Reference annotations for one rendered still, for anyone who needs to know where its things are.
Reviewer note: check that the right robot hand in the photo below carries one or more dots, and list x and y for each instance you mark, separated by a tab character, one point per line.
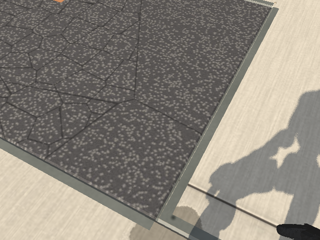
298	231

